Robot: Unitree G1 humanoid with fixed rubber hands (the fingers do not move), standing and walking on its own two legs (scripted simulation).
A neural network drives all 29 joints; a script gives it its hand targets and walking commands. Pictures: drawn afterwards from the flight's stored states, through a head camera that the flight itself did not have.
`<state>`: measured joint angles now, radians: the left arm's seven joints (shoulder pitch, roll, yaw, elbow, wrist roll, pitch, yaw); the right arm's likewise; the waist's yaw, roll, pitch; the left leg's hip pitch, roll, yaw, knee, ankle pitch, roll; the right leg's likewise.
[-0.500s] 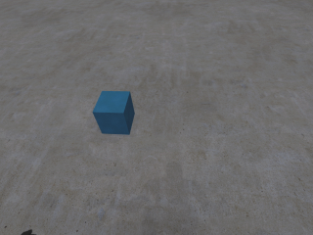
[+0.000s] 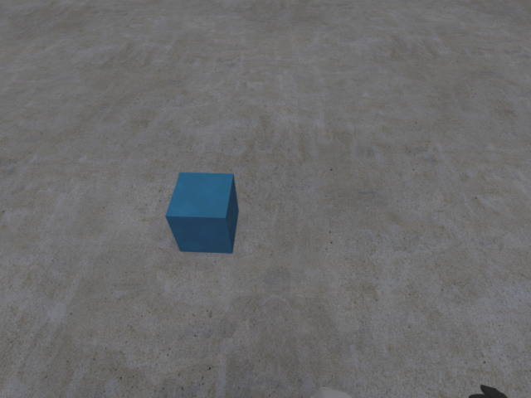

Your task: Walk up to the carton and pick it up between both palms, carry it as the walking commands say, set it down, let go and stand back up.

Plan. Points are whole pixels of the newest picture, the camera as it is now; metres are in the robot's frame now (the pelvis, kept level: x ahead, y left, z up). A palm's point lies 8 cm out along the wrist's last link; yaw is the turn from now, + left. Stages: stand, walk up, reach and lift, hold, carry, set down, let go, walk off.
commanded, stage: walk up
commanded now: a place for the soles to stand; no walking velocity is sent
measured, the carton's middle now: (206, 213) +0.96 +0.25 -0.63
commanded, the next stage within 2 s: none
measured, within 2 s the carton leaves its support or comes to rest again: neither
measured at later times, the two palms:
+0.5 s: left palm out of the picture +0.21 +0.52 -0.07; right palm (374, 313) +0.27 -0.19 -0.09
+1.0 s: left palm out of the picture +0.33 +0.68 -0.07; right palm (286, 252) +0.41 -0.05 -0.10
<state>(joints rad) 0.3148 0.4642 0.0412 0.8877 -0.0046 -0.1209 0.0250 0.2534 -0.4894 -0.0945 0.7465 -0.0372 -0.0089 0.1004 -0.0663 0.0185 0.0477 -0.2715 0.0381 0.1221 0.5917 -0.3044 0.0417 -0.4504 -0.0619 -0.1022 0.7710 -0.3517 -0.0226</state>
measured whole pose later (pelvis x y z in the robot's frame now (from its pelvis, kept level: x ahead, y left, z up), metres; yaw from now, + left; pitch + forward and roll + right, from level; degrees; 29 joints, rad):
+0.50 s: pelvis +0.15 +0.15 -0.02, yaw +0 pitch -2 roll +0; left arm 0.34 0.54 0.06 0.86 0.00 -0.11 0.06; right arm 0.20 -0.49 -0.10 0.73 -0.02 0.00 0.09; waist -0.01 0.03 0.05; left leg -0.41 0.05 0.07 0.75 -0.32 0.01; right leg -0.47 -0.10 0.01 1.14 -0.45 -0.04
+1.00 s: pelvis +0.28 +0.30 -0.03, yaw -2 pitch -2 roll +0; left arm 0.36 0.57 0.07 0.81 0.02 -0.08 0.05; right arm 0.18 -0.51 -0.11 0.73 -0.01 -0.02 0.07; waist 0.03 0.05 0.06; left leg -0.49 0.07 0.03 0.83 -0.30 -0.01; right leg -0.43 -0.11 0.07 1.06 -0.50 -0.02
